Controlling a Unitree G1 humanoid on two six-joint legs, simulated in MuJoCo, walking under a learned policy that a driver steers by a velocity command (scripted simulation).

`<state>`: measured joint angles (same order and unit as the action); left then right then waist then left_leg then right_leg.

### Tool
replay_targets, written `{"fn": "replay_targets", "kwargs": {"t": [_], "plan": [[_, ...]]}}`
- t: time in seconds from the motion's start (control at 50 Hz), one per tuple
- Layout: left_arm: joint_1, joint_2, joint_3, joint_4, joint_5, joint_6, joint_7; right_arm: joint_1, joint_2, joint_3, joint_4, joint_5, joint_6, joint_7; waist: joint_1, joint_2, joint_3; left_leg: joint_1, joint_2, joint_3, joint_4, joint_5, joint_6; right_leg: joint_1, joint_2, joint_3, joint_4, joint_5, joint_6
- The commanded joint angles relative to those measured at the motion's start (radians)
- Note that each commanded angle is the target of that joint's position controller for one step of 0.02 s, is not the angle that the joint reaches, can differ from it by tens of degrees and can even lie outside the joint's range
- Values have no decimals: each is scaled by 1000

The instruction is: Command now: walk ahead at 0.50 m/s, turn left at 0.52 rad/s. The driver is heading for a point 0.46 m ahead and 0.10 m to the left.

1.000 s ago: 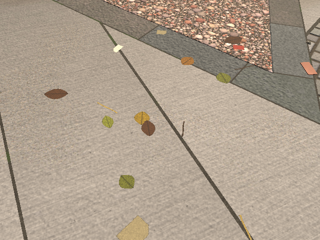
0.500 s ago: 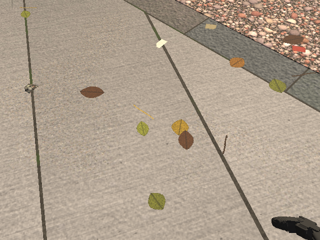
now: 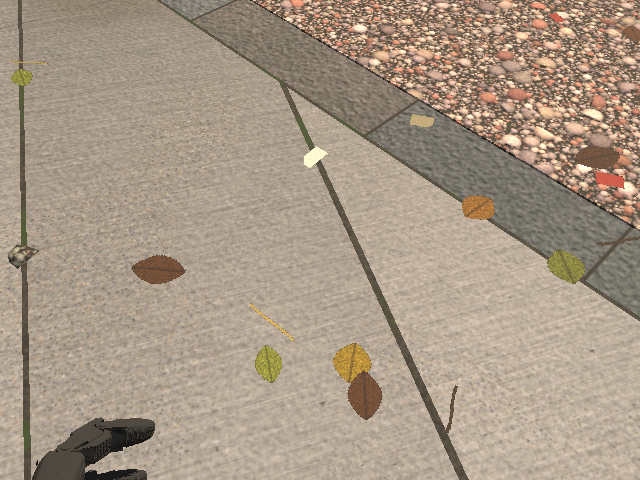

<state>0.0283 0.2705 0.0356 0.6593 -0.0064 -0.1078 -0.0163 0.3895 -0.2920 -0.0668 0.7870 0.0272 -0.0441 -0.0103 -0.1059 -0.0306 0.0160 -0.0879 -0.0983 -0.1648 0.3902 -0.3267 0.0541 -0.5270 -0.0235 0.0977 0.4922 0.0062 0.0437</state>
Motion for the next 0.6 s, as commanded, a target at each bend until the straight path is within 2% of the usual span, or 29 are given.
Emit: {"fn": "replay_targets", "kwargs": {"t": [0.02,0.04,0.06,0.08,0.1,0.12,0.14,0.16,0.18,0.2,0.26,0.32,0.38,0.42,0.46,0.48,0.5,0.52,0.54,0.56,0.58,0.6], "plan": [[53,140,55,-50,-6,-28,1,-27,-145,-37,-64,-2,2,-7,106,144,-36,-79,224,-234,28,209,113,236,14,-29,-70,-74,-45],[164,176,70,-34,6,-32,9,-30,-99,-21,-75,-9,0,-3,161,118,-128,-134,168,-189,191,217,79,431,-53,16,-66,-93,-92],[326,239,85,-18,13,-27,19,-9,-27,3,-98,-34,-4,-2,209,-43,-284,-285,86,-73,500,-29,33,699,-252,210,-44,-122,-152],[369,288,98,21,17,-11,9,100,-23,9,-136,9,-16,-1,145,-371,-341,-627,14,17,776,-290,-8,895,-427,673,-156,-394,-299],[321,182,75,-2,8,-8,5,65,-130,-14,-106,22,-14,-7,170,-195,-228,-716,89,-19,883,-221,-25,812,-394,641,-199,-528,-273],[286,131,61,-6,7,-3,9,-35,-163,-25,-119,13,-8,-5,188,-106,-126,-726,118,4,898,-127,-31,711,-347,461,-199,-457,-232],[240,115,52,-7,15,0,8,-72,-144,-25,-124,4,-2,-4,167,-38,-74,-686,149,21,876,-57,-42,606,-300,343,-219,-317,-216],[208,94,46,3,17,3,9,-101,-133,-28,-137,-5,1,-1,150,-43,-31,-671,173,22,829,-15,-47,538,-266,262,-241,-227,-213],[194,91,44,9,21,1,11,-99,-113,-28,-142,0,7,7,131,-74,-13,-628,195,32,804,11,-50,482,-242,190,-266,-172,-203],[191,88,46,17,19,-3,11,-97,-91,-25,-146,4,13,11,125,-85,-8,-610,200,48,788,26,-53,454,-229,141,-289,-133,-206],[200,121,60,46,11,-11,13,-145,-58,-16,-178,-3,25,16,122,-55,13,-642,213,62,700,86,-70,439,-241,39,-332,-19,-234],[200,149,68,67,11,-5,17,-199,-47,-9,-195,-4,20,29,133,-36,19,-637,215,81,543,225,-72,463,-231,-69,-343,52,-227],[225,174,74,89,4,5,22,-299,-35,0,-222,-5,11,48,169,-24,45,-589,200,134,382,337,-55,475,-222,-161,-344,69,-204],[253,193,79,107,-6,13,23,-352,-36,2,-245,-2,11,59,183,-22,63,-577,192,160,315,333,-37,514,-237,-194,-337,77,-191],[268,212,86,121,-17,24,23,-382,-50,-3,-267,-1,13,68,178,-27,72,-565,177,184,270,276,-9,569,-257,-222,-304,152,-176],[266,225,90,123,-21,30,24,-377,-63,-10,-274,-4,15,71,163,-35,61,-529,155,207,253,229,10,590,-261,-242,-259,279,-166],[264,241,94,124,-26,38,27,-351,-79,-19,-275,-12,17,70,138,-50,37,-457,116,235,240,174,30,597,-256,-257,-176,492,-156],[260,251,95,124,-31,46,31,-260,-110,-38,-257,-20,18,68,80,-56,-21,-325,68,259,210,163,55,586,-240,-272,-30,660,-141],[254,234,86,122,-34,48,34,-102,-156,-65,-215,-22,18,57,-7,-29,-105,-83,32,255,130,295,88,497,-199,-298,174,653,-105],[280,174,62,99,3,41,33,14,-233,-86,-192,-25,27,33,-37,111,-211,231,185,49,155,595,142,237,-138,-298,484,201,-50],[405,68,18,64,30,23,16,-58,-316,-78,-227,-44,17,28,94,332,-389,494,493,-476,106,760,359,-98,36,-179,839,-695,6],[334,183,41,105,-1,14,8,-33,-222,-57,-241,-37,14,34,0,142,-494,452,490,-459,59,782,349,-80,1,-9,905,-666,2]]}}
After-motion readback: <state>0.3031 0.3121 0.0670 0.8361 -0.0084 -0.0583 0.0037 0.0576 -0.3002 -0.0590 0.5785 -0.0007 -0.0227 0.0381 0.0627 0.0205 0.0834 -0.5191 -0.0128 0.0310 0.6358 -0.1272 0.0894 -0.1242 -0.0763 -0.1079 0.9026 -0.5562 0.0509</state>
